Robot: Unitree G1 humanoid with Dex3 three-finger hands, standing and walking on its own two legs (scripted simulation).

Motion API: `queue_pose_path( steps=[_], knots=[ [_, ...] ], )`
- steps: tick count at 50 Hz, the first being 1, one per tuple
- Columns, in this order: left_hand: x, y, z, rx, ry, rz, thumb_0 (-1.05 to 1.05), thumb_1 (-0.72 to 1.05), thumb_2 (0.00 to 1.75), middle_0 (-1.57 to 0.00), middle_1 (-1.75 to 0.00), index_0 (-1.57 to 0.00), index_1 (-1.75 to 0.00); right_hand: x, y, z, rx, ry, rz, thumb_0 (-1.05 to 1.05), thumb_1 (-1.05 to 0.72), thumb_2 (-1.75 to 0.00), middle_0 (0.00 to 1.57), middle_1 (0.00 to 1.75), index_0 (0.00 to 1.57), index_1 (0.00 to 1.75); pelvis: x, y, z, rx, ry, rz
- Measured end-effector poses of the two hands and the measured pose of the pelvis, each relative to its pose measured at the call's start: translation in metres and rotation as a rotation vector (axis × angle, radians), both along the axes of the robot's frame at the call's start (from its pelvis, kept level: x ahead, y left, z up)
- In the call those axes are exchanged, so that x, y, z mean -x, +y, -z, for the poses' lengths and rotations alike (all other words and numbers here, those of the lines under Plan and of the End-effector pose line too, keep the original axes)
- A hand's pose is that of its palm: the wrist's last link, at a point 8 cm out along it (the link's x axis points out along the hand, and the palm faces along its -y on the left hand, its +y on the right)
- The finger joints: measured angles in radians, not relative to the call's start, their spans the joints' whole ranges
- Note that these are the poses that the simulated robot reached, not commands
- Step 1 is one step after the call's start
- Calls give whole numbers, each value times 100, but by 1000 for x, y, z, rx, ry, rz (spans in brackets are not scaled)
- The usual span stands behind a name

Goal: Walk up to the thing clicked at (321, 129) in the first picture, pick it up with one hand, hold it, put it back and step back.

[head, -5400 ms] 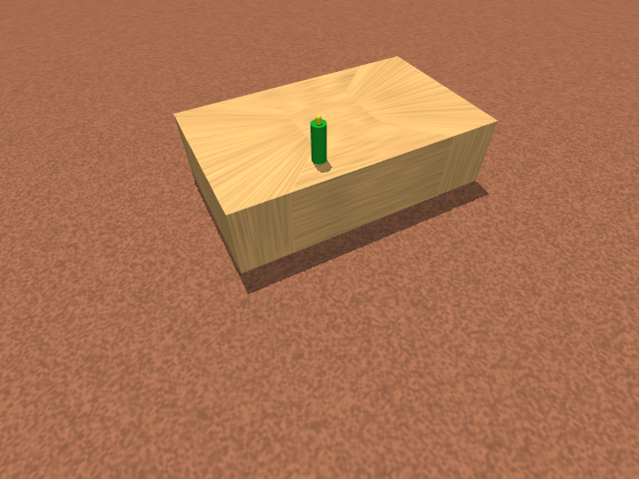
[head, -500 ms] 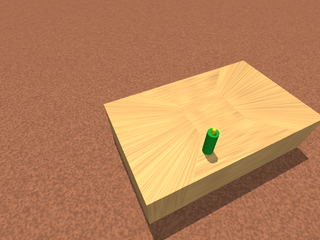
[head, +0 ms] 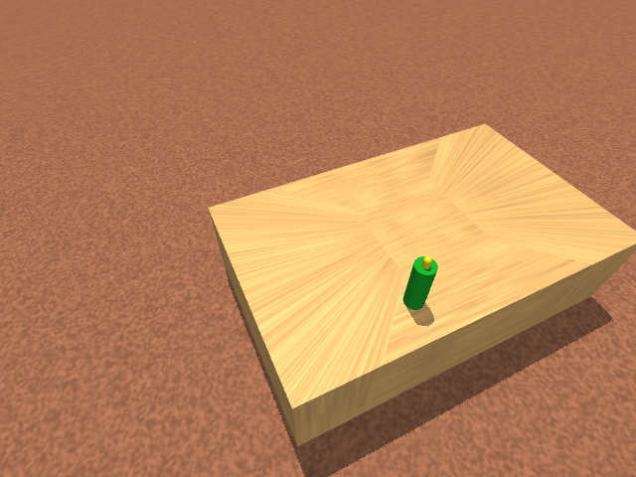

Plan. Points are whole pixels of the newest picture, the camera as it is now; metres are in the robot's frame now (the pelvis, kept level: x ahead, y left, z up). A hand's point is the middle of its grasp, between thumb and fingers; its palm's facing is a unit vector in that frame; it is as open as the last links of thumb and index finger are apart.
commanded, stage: stand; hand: right
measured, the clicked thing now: (420, 280) +0.66 -0.25 -0.36
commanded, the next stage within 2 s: walk up in 1.58 s
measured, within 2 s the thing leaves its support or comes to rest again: neither
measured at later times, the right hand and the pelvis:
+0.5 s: hand out of the picture +0.08 -0.25 -0.16, palm faces -0.02 +0.94 -0.35, open 7.4 cm; pelvis +0.00 +0.00 +0.00, yaw +0 degrees
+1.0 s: hand out of the picture +0.08 -0.25 -0.16, palm faces -0.02 +0.94 -0.35, open 7.4 cm; pelvis +0.00 +0.00 +0.00, yaw +0 degrees
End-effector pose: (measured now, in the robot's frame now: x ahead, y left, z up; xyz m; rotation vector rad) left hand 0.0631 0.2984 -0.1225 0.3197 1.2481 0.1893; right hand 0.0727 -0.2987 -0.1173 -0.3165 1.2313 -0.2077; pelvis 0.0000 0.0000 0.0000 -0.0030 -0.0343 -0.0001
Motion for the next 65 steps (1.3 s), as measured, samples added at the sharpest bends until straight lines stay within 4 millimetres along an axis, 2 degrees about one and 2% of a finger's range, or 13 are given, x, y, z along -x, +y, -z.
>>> queue_pose_path(
  steps=[16, 38, 65],
  knots=[
    [9, 3, 1, 1, 22, -10, 1, 90, 90, -20, -30, -20, -30, 2, 2, 1, -1, 12, -4, 0, -91, -89, 20, 30, 20, 30, 0, 2, 0, -2, 3, -4],
    [1, 1, 0, -1, 0, -8, 1, 90, 90, -20, -30, -20, -30, -6, 2, 1, -1, -7, -15, 0, -91, -89, 20, 30, 20, 30, -2, 1, 0, -2, 0, -6],
    [7, 0, 1, 4, 16, -13, 1, 90, 90, -21, -30, -20, -30, 2, 1, 2, 3, 21, -13, 0, -91, -89, 20, 30, 20, 30, -2, 1, 1, -1, 4, -12]
  ],
)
